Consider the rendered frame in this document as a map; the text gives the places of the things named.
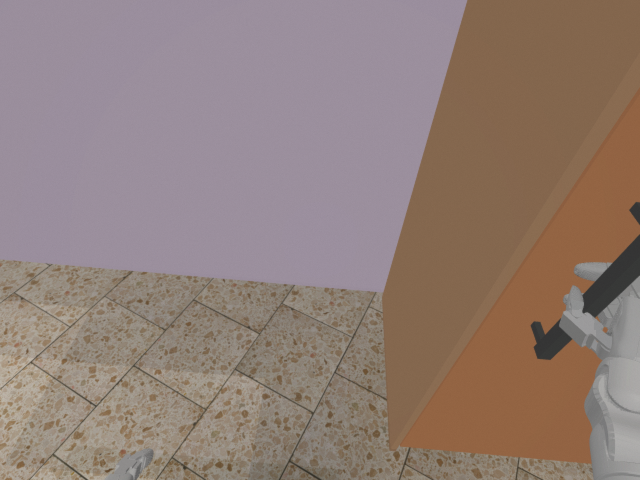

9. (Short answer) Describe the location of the robot right forearm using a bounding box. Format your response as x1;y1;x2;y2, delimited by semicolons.
584;357;640;480

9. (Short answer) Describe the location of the robot left hand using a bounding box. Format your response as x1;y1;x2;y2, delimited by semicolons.
104;448;154;480

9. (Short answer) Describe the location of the robot right hand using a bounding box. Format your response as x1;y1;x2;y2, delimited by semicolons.
559;262;640;362

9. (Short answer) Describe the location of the wardrobe door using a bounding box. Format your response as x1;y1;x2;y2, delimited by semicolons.
400;88;640;464

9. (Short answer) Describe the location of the handle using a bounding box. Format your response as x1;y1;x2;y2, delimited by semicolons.
531;202;640;360

